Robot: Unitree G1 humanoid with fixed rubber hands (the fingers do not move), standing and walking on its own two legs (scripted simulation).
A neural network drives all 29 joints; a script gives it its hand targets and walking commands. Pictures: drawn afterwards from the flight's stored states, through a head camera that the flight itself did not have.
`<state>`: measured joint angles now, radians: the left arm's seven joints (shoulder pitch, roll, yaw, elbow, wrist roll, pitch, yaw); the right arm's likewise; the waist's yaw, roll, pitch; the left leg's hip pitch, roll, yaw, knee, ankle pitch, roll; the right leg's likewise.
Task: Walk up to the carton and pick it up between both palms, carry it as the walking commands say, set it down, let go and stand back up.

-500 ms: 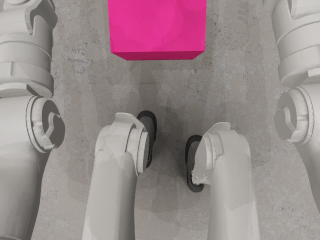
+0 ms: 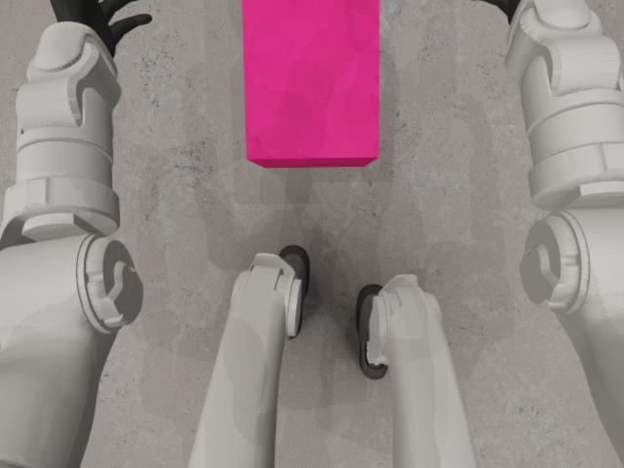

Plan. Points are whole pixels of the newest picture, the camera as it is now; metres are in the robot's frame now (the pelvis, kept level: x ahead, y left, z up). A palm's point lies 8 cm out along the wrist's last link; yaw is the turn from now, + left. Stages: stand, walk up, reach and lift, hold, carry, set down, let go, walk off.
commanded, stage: set down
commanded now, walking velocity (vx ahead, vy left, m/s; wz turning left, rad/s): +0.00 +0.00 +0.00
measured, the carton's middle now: (312, 85) +0.58 +0.09 -0.44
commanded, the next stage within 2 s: let go in 0.50 s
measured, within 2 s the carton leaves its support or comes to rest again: neither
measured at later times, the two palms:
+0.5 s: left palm out of the picture +0.51 +0.28 +0.04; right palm out of the picture +0.58 -0.12 +0.04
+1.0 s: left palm out of the picture +0.38 +0.29 +0.10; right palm out of the picture +0.44 -0.16 +0.09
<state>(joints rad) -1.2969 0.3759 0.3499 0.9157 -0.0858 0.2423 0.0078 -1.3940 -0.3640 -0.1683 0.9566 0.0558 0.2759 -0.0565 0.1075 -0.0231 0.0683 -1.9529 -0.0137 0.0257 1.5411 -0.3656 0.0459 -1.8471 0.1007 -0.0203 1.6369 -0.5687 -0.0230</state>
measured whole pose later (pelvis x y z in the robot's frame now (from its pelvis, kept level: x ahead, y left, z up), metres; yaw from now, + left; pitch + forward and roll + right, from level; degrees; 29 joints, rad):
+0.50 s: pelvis +0.02 +0.01 +0.13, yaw +0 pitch +43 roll -2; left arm -1.18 0.29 0.44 0.91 0.04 0.18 -0.03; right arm -1.27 -0.30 -0.26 0.97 -0.05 0.21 0.00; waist 0.10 -0.03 0.02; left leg -1.52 -0.02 0.02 0.98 -0.20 0.04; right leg -1.44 0.10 0.03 1.07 -0.37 -0.01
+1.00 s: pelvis +0.07 +0.01 +0.19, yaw +2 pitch +29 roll -1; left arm -0.40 0.25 0.21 0.58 0.02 0.11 -0.13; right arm -0.46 -0.16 -0.18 0.60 -0.07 0.13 -0.04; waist 0.06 0.00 -0.01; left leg -1.02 -0.05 0.01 0.69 -0.18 0.05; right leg -0.93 0.06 0.04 0.76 -0.34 -0.01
